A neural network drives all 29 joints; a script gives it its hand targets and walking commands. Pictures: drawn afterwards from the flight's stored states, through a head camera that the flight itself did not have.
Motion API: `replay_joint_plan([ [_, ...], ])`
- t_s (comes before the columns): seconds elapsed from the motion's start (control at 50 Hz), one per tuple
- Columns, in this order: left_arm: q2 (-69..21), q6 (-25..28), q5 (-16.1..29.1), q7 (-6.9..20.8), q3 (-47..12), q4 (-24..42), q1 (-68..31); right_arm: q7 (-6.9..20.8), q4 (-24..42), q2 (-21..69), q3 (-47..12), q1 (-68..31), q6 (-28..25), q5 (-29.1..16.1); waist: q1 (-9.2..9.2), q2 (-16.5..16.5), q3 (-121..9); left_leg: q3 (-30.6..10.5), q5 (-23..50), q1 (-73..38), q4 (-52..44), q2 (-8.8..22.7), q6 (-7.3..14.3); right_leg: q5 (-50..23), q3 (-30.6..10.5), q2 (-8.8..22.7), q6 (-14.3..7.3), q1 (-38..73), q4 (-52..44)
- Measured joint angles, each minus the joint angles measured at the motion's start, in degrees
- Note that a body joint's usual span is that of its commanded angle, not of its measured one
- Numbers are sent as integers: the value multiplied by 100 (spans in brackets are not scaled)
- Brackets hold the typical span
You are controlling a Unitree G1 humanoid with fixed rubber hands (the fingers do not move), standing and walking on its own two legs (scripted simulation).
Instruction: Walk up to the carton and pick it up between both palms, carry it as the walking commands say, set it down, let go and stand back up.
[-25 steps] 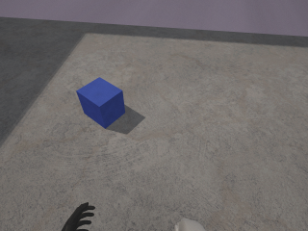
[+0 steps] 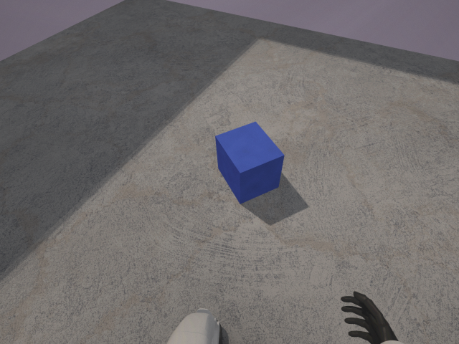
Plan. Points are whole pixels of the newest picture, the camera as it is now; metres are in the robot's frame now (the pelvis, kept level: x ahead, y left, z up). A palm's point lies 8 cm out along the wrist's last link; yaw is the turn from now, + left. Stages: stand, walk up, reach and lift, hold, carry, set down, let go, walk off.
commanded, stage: walk up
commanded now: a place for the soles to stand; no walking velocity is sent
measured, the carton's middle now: (247, 162) +1.03 +0.05 -0.64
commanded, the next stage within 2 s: none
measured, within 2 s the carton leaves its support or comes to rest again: neither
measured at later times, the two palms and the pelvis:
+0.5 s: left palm (153, 255) +0.29 +0.22 -0.12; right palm (397, 308) +0.24 -0.29 -0.14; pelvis +0.23 -0.03 -0.02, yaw +4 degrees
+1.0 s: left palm (152, 196) +0.44 +0.27 -0.12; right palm (353, 190) +0.50 -0.23 -0.10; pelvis +0.42 +0.01 +0.00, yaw +4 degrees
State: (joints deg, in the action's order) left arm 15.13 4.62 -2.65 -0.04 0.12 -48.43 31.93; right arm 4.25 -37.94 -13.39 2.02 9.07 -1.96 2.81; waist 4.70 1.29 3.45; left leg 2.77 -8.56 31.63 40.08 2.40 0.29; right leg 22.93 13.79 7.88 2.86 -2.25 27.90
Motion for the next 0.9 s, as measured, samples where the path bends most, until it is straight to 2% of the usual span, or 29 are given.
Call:
replay_joint_plan([
  [0.04,24,-90,5,24,-39,-13,104,-52,102,73,-50,-88,-66,22,7,-38,6,81,-59,-410,-445,-111,103,416,0,127,4,7,506],
  [0.06,1,-142,2,42,-63,19,173,-113,173,56,-55,-89,-115,45,-14,28,-27,-28,-66,-547,-516,-125,205,626,-53,163,-88,-205,1129],
  [0.08,17,-219,13,67,-64,48,97,-203,186,98,-37,-80,-136,35,-83,-16,17,-66,-130,-418,-157,-180,236,812,-359,135,-172,-532,1974],
  [0.12,72,-344,36,99,-18,201,-187,-360,142,174,-35,118,-89,-51,-146,-158,93,-97,-461,-422,238,-247,221,896,-1049,-164,-290,-1235,3475],
  [0.16,83,-349,-20,103,30,397,-522,-431,18,179,-34,438,-41,-92,-213,-252,80,-131,-619,-647,143,-256,201,667,-1243,-337,-347,-1845,4079],
  [0.22,61,-305,-107,164,85,642,-939,-454,-223,158,-27,917,-78,-97,-384,-359,-34,-135,-613,-1061,-287,-235,173,329,-1202,-347,-318,-2531,3725],
  [0.28,-5,-295,-86,245,80,777,-1196,-449,-416,87,-10,1345,-133,-80,-575,-361,-166,-164,-685,-1424,-611,-194,147,-20,-1119,-327,-283,-2892,2904],
  [0.38,-169,-231,-31,295,36,860,-1371,-387,-671,-85,20,1808,-97,-80,-765,-187,-305,-241,-1131,-1854,-605,-62,24,-789,-997,-409,-288,-2637,1461],
  [0.42,-119,-148,-39,239,25,915,-1328,-355,-692,-107,1,1950,-57,-45,-771,-192,-366,-290,-1637,-1823,-143,-25,45,-647,-945,-477,-314,-2240,939],
  [0.46,-96,-75,-40,121,24,922,-1308,-328,-722,-107,-4,1935,-7,24,-664,-163,-333,-435,-2135,-1457,1007,-66,109,-944,-902,-491,-380,-2295,1241],
  [0.5,-167,-114,22,15,30,830,-1214,-303,-686,-123,12,1759,52,67,-595,-44,-257,-489,-2159,-990,2118,-136,89,-687,-813,-493,-427,-2177,1429],
  [0.54,-225,-128,53,-17,34,691,-1065,-279,-574,-140,11,1536,49,72,-527,63,-210,-372,-1905,-584,2556,-97,20,-566,-727,-485,-453,-1873,1185],
  [0.58,-242,-84,47,-20,37,532,-894,-248,-449,-132,14,1301,14,73,-423,119,-186,-242,-1590,-286,2411,-8,-64,-642,-659,-470,-426,-1537,784],
  [0.64,-192,-11,35,-5,37,272,-624,-210,-315,-69,8,936,-25,66,-269,96,-131,-124,-1153,-63,1614,70,-119,-676,-614,-418,-364,-1105,316],
  [0.76,-17,-103,79,40,16,-132,-210,-173,-134,136,-44,370,-88,18,-70,-56,22,115,-222,-452,-153,-20,24,-161,-603,-254,-185,-599,410],
  [0.8,-5,-158,64,61,-8,-133,-27,-226,-17,126,-67,336,-154,36,-54,-31,-11,98,-323,-856,-584,-73,146,258,-671,-234,-216,-682,973],
  [0.84,24,-277,41,92,0,-101,-85,-355,5,176,-69,323,-176,7,-144,-140,49,127,-421,-759,-116,-120,188,698,-1014,-293,-341,-1127,2267],
  [0.88,46,-364,-2,106,41,42,-289,-453,-58,186,-87,461,-136,-69,-199,-224,86,163,-652,-884,26,-100,181,747,-1268,-475,-387,-1627,3363],
  [0.9,48,-368,-35,106,64,123,-421,-476,-118,176,-85,558,-121,-85,-229,-252,87,181,-700,-1008,-55,-80,174,639,-1286,-515,-385,-1846,3609],
])
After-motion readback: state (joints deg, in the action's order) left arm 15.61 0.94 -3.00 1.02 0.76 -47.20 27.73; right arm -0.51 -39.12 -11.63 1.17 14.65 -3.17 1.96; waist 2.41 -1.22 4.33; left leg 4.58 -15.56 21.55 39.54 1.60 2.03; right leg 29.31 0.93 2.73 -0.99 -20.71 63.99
